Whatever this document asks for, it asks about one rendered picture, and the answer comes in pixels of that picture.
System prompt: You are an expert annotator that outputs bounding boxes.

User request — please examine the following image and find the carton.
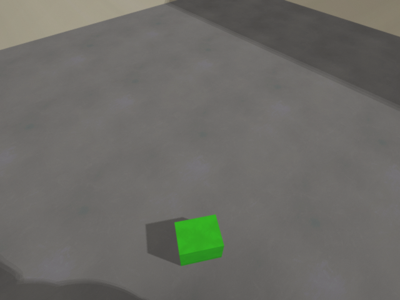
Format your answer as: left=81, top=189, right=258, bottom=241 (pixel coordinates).
left=174, top=215, right=224, bottom=266

